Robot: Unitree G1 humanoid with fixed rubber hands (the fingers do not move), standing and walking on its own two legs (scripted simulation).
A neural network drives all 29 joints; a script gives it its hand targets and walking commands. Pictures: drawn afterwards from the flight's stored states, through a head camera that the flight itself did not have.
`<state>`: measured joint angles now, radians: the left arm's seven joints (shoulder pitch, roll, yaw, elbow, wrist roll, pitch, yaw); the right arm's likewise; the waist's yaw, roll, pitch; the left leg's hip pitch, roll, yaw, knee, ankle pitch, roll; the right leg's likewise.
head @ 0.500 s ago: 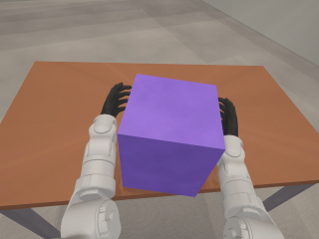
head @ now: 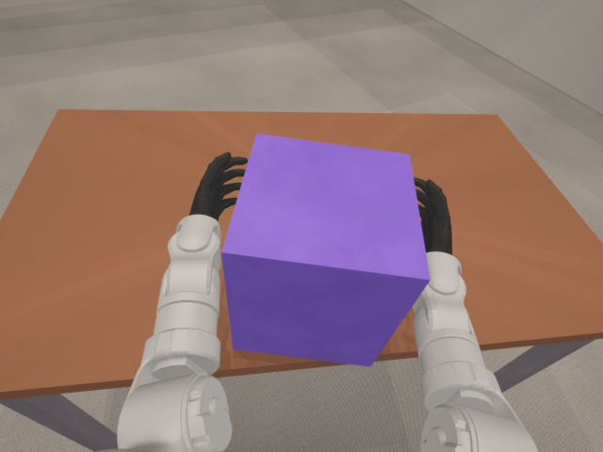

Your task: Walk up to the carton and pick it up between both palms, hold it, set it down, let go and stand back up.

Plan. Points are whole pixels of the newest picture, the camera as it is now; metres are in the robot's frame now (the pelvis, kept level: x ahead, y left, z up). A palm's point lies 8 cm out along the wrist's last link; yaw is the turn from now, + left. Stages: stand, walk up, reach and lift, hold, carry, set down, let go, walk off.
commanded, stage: set down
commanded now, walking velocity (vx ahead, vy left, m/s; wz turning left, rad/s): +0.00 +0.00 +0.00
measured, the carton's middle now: (316, 256) +0.36 +0.00 +0.04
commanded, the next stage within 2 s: none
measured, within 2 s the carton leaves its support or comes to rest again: neither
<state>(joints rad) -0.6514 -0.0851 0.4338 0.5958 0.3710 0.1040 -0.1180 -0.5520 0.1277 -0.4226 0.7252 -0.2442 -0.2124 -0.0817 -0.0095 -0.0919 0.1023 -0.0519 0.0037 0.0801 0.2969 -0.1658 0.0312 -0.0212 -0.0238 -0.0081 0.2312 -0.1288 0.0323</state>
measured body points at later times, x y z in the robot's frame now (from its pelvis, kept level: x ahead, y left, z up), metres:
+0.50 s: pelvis +0.02 +0.00 -0.01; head +0.05 +0.02 +0.44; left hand +0.43 +0.17 +0.07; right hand +0.42 -0.16 +0.07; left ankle +0.00 +0.09 -0.75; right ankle +0.00 -0.14 -0.75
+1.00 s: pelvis +0.01 -0.03 +0.00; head +0.03 -0.01 +0.45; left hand +0.42 +0.17 +0.10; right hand +0.40 -0.18 +0.10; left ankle +0.00 +0.09 -0.75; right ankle +0.00 -0.14 -0.75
